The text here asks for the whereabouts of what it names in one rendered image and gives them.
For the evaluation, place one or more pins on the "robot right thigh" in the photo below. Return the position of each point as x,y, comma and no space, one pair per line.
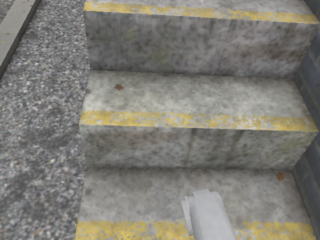
206,218

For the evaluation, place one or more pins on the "robot right shin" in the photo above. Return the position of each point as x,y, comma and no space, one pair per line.
218,195

